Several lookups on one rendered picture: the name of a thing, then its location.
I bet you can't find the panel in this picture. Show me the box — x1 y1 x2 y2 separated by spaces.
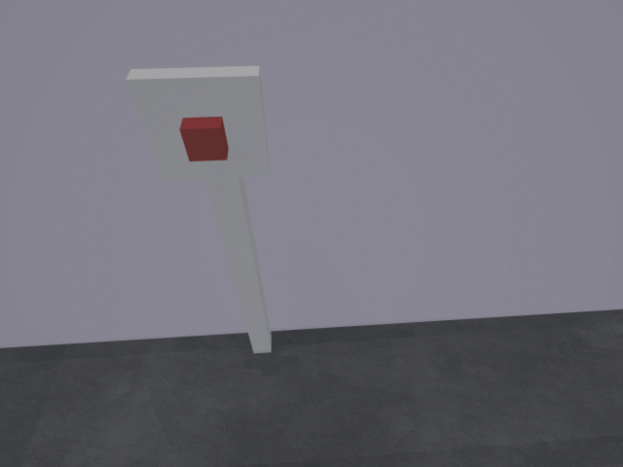
126 66 272 353

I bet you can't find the button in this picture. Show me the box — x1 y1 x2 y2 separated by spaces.
180 117 229 162

